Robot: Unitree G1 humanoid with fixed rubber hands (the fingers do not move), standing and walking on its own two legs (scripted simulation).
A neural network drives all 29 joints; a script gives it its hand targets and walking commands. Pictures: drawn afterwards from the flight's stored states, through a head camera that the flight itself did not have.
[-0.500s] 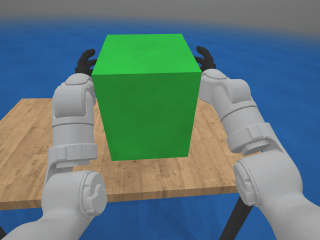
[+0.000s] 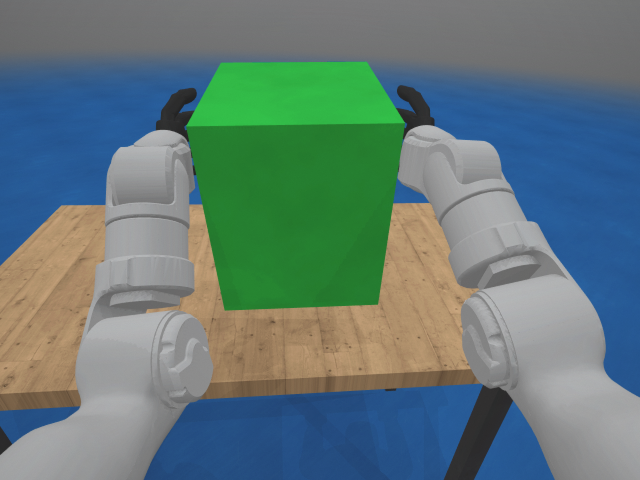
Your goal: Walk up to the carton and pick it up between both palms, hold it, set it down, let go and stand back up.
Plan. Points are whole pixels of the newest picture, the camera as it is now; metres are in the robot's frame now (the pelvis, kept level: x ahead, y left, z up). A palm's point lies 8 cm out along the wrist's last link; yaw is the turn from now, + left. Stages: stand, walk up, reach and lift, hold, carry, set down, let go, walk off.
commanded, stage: hold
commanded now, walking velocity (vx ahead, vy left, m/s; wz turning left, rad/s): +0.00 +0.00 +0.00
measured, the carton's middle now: (298, 181) +0.38 +0.00 +0.29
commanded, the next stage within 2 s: none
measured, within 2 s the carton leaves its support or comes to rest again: neither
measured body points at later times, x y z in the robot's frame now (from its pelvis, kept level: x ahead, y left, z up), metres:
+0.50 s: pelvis +0.01 +0.01 +0.00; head -0.07 +0.04 +0.44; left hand +0.41 +0.14 +0.30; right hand +0.40 -0.13 +0.32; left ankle +0.04 +0.13 -0.75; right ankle +0.00 -0.09 -0.75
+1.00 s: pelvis +0.01 +0.01 +0.00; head -0.08 +0.03 +0.44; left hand +0.40 +0.15 +0.31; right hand +0.39 -0.12 +0.33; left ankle +0.04 +0.13 -0.75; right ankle +0.00 -0.09 -0.75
